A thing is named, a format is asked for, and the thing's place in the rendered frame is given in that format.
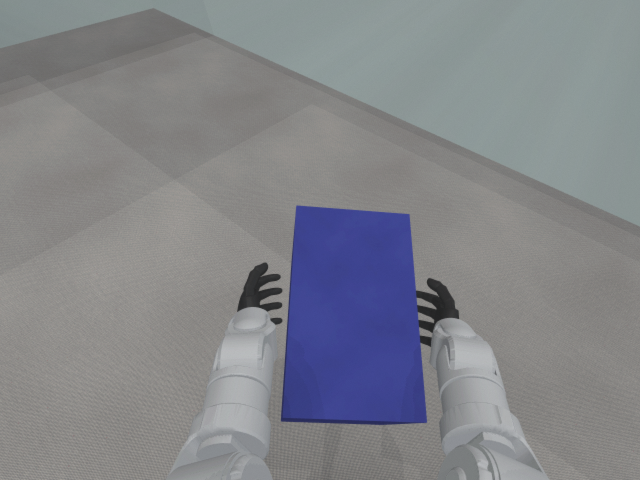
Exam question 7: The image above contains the robot right hand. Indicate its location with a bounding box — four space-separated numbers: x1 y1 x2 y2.
416 278 459 347

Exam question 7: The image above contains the robot left forearm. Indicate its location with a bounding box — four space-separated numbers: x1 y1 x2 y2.
166 307 278 479

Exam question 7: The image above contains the left robot upper arm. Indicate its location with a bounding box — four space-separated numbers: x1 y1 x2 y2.
166 451 273 480

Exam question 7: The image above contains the right robot upper arm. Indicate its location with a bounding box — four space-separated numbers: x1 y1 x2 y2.
437 443 550 480

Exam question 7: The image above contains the robot left hand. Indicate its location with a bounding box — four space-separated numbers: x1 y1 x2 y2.
237 262 282 325

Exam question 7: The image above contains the robot right forearm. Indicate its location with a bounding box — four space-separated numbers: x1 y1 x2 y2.
429 318 547 476

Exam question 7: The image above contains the carton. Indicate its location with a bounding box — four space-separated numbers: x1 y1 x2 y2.
281 205 427 425

